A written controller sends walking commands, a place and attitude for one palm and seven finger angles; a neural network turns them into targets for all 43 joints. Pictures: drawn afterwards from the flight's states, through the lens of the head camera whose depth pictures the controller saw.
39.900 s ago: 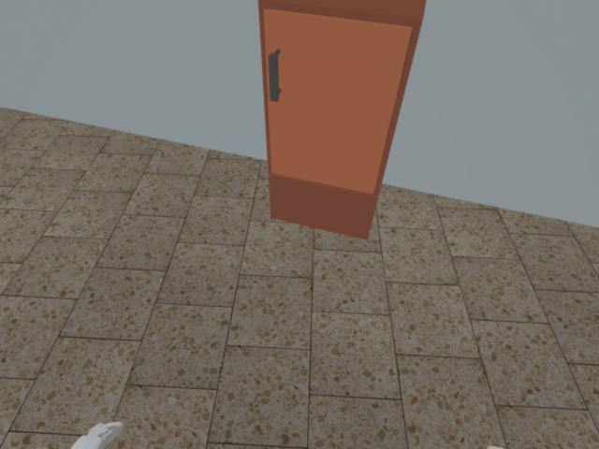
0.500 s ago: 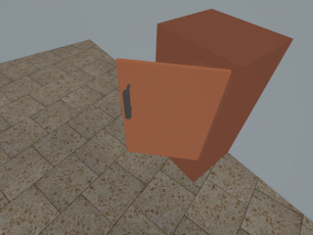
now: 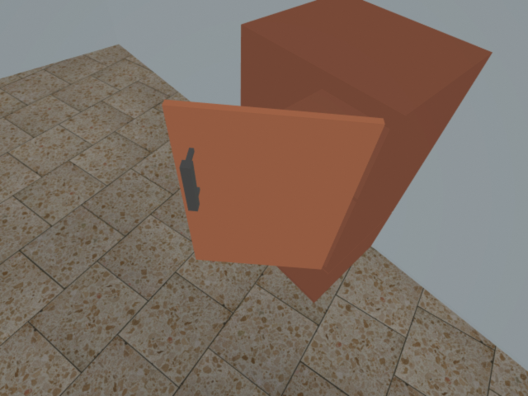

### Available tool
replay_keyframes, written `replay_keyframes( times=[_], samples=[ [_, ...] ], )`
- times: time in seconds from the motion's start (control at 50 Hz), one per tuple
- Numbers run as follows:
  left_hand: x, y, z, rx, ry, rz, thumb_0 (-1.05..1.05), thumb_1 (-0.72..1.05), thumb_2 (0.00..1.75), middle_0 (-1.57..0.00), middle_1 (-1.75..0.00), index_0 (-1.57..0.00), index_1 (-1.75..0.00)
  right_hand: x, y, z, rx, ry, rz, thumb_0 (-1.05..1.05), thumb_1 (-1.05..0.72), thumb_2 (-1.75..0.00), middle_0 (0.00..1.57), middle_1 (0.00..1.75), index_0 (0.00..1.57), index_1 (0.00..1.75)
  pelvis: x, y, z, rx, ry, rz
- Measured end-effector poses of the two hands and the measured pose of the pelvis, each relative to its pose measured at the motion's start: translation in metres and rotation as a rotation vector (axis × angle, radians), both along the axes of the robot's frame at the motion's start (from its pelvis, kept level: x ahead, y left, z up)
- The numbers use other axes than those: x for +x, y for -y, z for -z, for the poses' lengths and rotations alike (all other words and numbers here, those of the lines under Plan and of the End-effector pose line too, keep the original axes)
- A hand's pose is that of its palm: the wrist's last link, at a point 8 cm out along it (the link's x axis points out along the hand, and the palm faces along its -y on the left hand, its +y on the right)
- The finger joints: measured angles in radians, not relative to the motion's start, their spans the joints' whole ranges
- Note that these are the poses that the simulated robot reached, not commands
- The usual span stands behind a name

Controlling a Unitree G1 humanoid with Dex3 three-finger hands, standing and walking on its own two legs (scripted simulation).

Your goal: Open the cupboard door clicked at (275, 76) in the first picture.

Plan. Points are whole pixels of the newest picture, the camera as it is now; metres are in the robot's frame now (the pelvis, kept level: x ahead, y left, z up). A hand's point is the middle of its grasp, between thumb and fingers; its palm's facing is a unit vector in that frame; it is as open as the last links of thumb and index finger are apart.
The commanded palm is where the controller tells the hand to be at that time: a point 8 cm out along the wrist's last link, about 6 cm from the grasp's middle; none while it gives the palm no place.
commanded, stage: come to a stop and stand still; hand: left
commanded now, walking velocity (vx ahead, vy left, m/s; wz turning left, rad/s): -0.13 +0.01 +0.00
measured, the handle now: (192, 180) +0.54 +0.18 -0.05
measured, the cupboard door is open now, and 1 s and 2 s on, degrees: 44 44 44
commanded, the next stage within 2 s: look again from close up in 0.74 s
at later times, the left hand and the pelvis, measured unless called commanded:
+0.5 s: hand out of the picture +0.05 +0.17 -0.18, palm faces +0.01 -0.97 -0.23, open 7.3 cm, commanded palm none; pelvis -0.01 -0.01 -0.01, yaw +0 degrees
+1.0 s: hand out of the picture -0.03 +0.15 -0.17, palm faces +0.04 -0.98 -0.20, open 7.4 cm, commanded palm none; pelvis -0.02 -0.03 +0.00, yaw +1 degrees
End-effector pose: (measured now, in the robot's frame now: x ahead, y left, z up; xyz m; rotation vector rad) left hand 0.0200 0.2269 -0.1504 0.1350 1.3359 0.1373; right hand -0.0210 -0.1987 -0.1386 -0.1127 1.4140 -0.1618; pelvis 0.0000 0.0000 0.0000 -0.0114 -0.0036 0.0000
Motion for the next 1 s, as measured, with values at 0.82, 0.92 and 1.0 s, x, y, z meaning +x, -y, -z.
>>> replay_keyframes(
  times=[0.82,0.92,1.0],
  samples=[
    [-0.048,0.005,-0.013,0.083,0.014,-0.016,0.00,0.90,0.90,-0.20,-0.29,-0.20,-0.30,0.038,0.051,0.010,0.000,0.181,-0.079,0.00,-0.92,-0.90,0.20,0.30,0.20,0.30,-0.025,0.020,0.007,0.029,0.033,-0.020],
    [-0.056,0.019,-0.009,0.048,-0.020,-0.021,0.00,0.90,0.90,-0.20,-0.29,-0.20,-0.30,0.015,0.056,0.010,-0.006,0.106,-0.063,0.01,-0.91,-0.90,0.20,0.30,0.20,0.30,-0.023,0.024,0.005,0.027,0.029,-0.024],
    [-0.052,0.031,-0.007,0.021,-0.022,-0.019,0.00,0.90,0.90,-0.20,-0.29,-0.20,-0.30,-0.001,0.056,0.010,-0.005,0.055,-0.050,0.01,-0.91,-0.90,0.20,0.30,0.20,0.30,-0.020,0.027,0.004,0.026,0.029,-0.026]
  ],
)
